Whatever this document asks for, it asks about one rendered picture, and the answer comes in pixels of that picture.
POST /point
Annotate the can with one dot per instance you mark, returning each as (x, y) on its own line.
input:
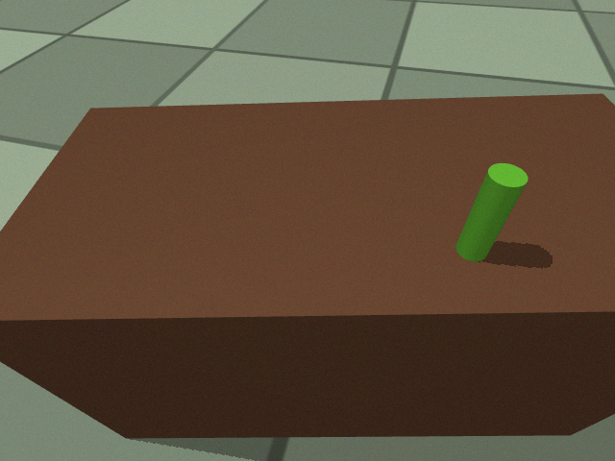
(499, 192)

